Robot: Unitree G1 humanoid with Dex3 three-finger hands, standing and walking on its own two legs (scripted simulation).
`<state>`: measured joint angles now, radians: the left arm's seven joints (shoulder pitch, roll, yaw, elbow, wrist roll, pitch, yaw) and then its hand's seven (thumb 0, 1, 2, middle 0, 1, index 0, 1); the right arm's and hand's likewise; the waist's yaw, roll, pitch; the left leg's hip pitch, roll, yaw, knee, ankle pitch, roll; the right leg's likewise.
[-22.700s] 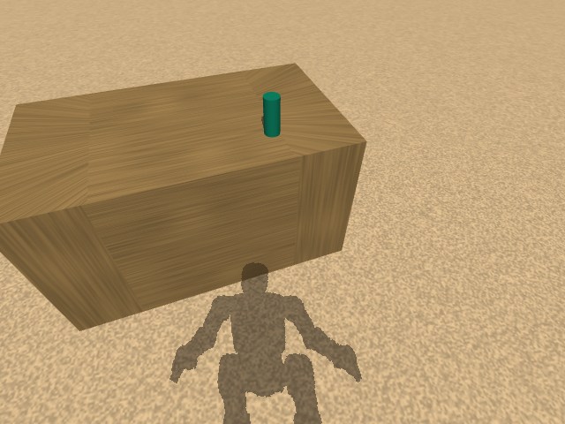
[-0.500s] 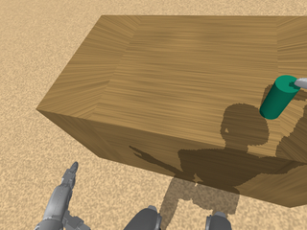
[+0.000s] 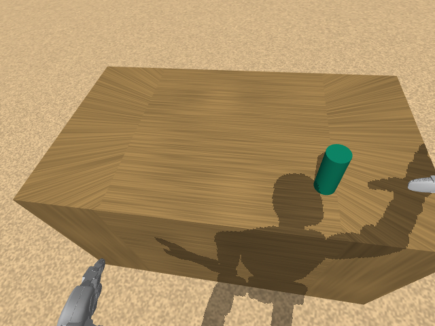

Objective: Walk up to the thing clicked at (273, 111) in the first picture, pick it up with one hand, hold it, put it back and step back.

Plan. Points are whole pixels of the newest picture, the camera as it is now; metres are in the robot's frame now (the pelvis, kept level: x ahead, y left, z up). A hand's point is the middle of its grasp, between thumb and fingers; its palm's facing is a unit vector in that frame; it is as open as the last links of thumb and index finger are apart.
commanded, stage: sink last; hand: right
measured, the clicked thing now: (331, 171) +0.49 -0.21 -0.06
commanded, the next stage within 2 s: home in 0.84 s
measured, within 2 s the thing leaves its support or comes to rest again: neither
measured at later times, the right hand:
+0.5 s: hand (402, 315) +0.19 -0.24 +0.02, palm faces +0.31 +0.89 -0.35, open 17.0 cm
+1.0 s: hand out of the picture +0.17 -0.24 +0.04, palm faces +0.39 +0.84 -0.38, open 17.2 cm
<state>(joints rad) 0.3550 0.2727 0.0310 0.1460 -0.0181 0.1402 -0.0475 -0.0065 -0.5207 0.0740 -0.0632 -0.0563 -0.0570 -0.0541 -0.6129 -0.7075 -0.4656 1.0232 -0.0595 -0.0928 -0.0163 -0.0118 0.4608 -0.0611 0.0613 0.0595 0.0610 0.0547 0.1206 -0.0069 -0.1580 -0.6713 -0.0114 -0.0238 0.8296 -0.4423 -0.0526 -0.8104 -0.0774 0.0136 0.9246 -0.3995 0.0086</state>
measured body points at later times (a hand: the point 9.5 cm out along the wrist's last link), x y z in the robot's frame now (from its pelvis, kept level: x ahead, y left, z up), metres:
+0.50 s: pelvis +0.00 +0.02 +0.01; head +0.02 +0.03 +0.46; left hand +0.16 +0.29 -0.03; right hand +0.17 -0.28 +0.04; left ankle -0.03 +0.16 -0.69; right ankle +0.02 -0.12 -0.69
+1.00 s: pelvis -0.01 +0.04 +0.01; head +0.00 +0.05 +0.46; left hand +0.16 +0.28 -0.04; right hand +0.14 -0.29 +0.06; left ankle -0.03 +0.16 -0.69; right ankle +0.02 -0.12 -0.69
